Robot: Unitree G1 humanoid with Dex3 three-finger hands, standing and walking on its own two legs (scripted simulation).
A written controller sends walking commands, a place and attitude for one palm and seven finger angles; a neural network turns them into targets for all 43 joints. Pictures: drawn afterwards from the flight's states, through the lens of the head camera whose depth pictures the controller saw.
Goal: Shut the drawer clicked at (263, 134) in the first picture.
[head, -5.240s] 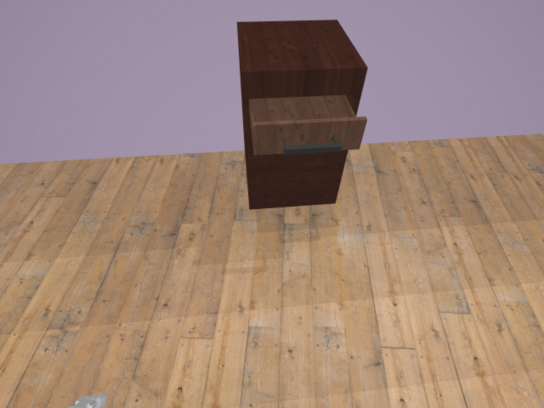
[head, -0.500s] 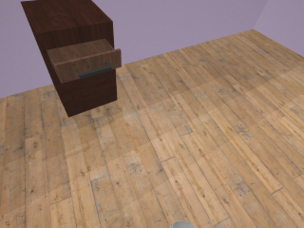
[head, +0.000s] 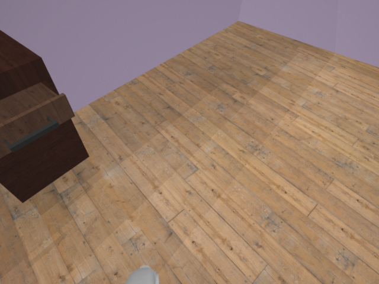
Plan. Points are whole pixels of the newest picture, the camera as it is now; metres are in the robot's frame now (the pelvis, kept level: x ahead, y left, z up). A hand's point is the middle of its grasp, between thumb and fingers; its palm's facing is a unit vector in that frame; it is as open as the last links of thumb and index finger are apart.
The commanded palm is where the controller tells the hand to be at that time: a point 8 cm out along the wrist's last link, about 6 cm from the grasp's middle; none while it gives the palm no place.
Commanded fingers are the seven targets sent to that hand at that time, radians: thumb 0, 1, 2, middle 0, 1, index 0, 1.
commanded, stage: walk to a spot facing it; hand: left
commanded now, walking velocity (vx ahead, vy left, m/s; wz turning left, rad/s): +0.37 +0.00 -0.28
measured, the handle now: (32, 132) +0.67 +0.68 -0.23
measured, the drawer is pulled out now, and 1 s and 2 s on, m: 0.16 0.16 0.16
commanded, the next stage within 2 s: turn to face it in 0.76 s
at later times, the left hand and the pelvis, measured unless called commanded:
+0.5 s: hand (106, 229) +0.28 +0.24 -0.17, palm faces -0.17 -0.97 -0.15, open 7.4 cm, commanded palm none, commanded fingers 0.00 0.90 0.90 -0.20 -0.30 -0.20 -0.30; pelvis +0.20 +0.07 +0.01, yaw -15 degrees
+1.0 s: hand (173, 159) +0.54 +0.08 -0.17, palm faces -0.43 -0.87 -0.23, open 7.3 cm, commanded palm none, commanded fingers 0.00 0.90 0.90 -0.20 -0.30 -0.20 -0.30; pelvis +0.37 -0.05 -0.01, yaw -27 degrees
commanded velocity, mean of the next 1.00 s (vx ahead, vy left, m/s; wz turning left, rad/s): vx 0.25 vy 0.00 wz -0.34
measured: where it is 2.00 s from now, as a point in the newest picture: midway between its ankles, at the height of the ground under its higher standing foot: (204, 248)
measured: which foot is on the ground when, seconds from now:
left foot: up 0.00-0.12, down 0.14-0.80, up 0.82-1.00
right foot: down 0.00-0.14, up 0.16-0.78, down 0.80-1.00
